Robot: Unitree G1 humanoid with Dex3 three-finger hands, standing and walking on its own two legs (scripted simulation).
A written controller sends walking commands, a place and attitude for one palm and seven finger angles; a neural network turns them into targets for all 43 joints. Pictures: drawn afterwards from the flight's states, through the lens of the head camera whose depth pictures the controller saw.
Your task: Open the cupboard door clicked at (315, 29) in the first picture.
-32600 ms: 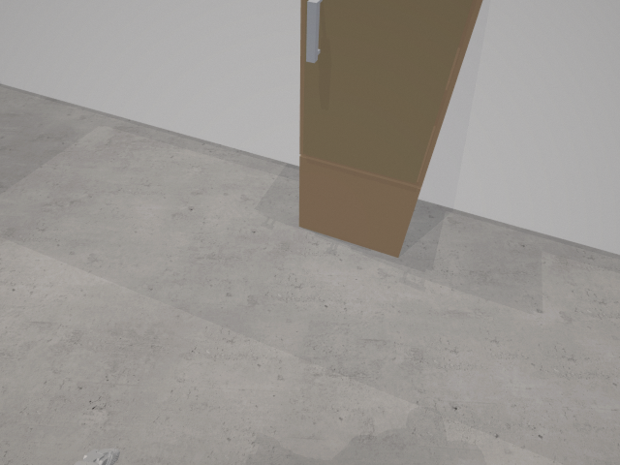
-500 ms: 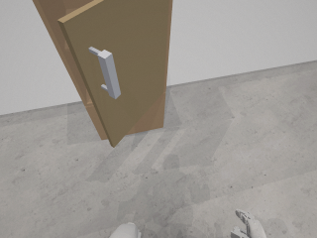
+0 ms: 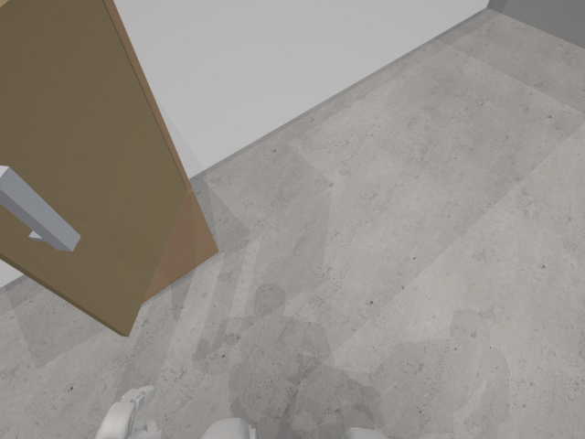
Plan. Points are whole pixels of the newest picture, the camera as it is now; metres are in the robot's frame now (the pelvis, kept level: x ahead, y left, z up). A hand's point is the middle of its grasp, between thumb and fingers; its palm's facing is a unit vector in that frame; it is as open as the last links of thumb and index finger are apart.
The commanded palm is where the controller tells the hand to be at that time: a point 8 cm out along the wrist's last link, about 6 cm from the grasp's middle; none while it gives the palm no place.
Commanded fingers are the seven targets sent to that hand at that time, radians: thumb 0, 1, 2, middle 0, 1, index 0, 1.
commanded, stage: walk to a spot facing it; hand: left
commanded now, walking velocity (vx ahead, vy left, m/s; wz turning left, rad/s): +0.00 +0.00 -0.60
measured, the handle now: (20, 211) +0.37 +0.35 +0.11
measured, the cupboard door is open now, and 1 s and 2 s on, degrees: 42 42 42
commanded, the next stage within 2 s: none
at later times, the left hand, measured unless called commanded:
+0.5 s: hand (192, 393) +0.19 +0.17 -0.15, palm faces -0.30 -0.93 -0.21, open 7.4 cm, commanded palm none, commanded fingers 0.00 0.90 0.90 -0.20 -0.30 -0.20 -0.30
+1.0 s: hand (235, 359) +0.25 +0.11 -0.17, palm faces -0.53 -0.83 -0.17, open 7.4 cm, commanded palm none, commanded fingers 0.00 0.90 0.90 -0.20 -0.30 -0.20 -0.30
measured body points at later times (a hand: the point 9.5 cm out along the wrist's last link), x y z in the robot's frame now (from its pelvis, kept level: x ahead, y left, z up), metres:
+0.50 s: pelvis +0.04 +0.01 +0.01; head +0.09 +0.00 +0.46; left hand +0.21 +0.22 -0.13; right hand +0.01 -0.24 -0.13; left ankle +0.06 +0.14 -0.72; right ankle -0.02 -0.10 -0.69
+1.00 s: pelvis +0.13 -0.04 +0.01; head +0.17 -0.05 +0.45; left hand +0.28 +0.16 -0.16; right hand +0.07 -0.30 -0.12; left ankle +0.19 +0.06 -0.72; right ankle -0.01 -0.09 -0.68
